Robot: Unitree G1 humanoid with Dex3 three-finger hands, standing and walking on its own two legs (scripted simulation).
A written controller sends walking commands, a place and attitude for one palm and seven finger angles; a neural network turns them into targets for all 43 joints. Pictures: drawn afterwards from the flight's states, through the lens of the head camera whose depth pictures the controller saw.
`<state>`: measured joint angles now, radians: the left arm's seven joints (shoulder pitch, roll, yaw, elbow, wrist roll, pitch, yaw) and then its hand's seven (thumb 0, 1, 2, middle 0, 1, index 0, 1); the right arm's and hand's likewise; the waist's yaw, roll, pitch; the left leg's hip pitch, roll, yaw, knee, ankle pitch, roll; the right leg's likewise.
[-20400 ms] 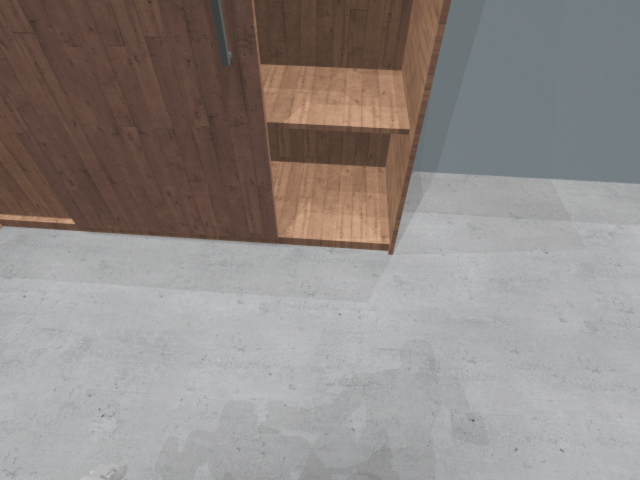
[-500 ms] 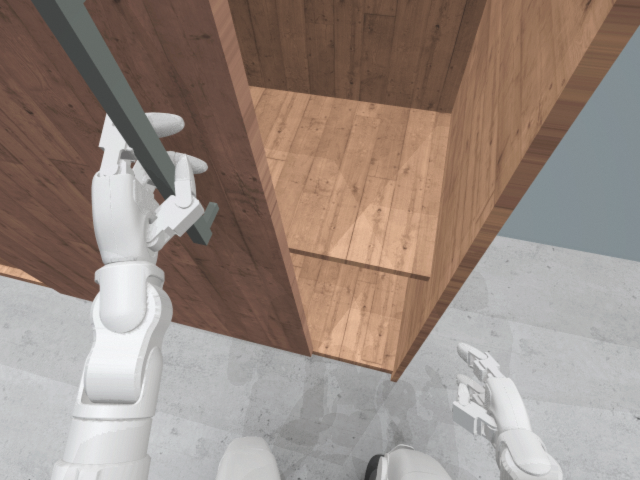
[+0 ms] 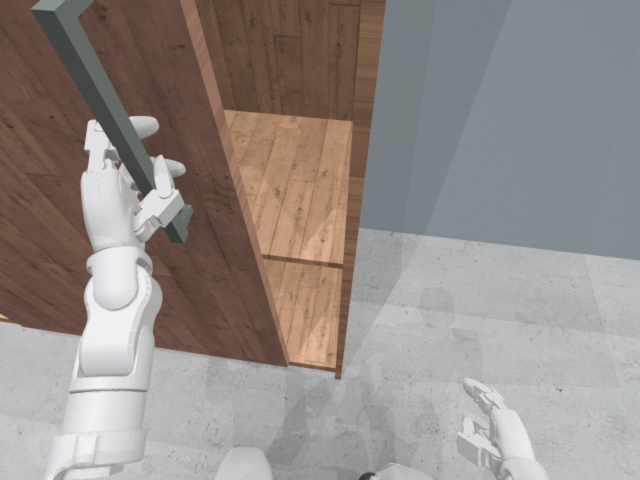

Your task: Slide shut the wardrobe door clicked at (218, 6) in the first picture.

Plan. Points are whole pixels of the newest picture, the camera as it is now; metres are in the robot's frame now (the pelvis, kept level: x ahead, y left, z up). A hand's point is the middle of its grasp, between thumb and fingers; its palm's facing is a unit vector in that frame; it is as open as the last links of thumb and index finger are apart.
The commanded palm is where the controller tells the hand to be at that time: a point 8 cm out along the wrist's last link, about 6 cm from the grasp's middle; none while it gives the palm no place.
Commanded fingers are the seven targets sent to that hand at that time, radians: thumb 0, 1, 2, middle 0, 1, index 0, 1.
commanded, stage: step sideways, sliding the door along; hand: left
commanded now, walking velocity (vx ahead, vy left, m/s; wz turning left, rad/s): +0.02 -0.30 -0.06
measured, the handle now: (141, 144) +0.39 +0.25 +0.18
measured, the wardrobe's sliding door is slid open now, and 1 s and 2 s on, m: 0.14 0.00 0.00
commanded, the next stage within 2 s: none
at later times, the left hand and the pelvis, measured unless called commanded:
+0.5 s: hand (264, 210) +0.34 +0.11 +0.15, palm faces +0.24 -0.97 -0.10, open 6.3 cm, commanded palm +0.31 +0.11 +0.16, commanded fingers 0.00 0.90 0.90 -0.45 -1.40 -0.45 -1.40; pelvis -0.02 -0.07 +0.01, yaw -3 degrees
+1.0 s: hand (304, 207) +0.35 +0.07 +0.16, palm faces +0.41 -0.91 -0.06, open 6.4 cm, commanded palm +0.31 +0.04 +0.16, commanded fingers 0.00 0.90 0.90 -0.45 -1.40 -0.45 -1.40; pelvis -0.01 -0.16 +0.00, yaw +1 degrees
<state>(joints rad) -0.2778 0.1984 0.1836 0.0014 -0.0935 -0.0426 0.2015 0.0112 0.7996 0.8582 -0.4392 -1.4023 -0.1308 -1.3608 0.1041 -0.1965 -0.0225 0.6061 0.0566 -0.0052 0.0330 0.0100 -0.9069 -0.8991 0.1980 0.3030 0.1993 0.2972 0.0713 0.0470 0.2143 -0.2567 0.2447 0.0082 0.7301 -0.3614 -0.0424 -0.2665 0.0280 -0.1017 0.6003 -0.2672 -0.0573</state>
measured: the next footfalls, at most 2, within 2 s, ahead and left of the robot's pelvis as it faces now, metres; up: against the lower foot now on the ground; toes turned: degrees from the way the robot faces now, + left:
left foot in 0.40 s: +0.01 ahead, +0.08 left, +0.00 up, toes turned +8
right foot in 0.60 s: +0.06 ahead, -0.22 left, +0.00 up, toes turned -5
